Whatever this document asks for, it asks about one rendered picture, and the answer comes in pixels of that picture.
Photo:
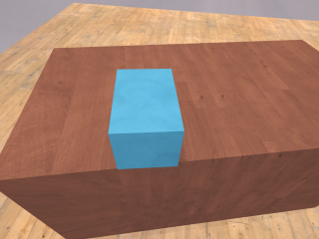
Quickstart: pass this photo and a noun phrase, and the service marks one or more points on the pedestal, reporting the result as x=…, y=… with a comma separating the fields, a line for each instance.
x=250, y=114

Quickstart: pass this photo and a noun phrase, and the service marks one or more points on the carton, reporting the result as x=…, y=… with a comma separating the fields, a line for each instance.
x=146, y=128

